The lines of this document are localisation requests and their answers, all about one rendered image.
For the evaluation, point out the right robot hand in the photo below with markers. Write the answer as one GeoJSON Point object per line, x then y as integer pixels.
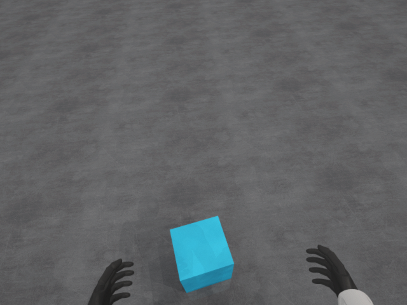
{"type": "Point", "coordinates": [340, 279]}

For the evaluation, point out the carton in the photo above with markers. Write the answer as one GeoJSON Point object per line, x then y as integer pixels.
{"type": "Point", "coordinates": [202, 254]}

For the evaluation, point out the right robot forearm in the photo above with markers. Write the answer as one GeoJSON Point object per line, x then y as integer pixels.
{"type": "Point", "coordinates": [353, 297]}

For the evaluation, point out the left robot hand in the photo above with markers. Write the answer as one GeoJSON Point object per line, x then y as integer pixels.
{"type": "Point", "coordinates": [104, 290]}

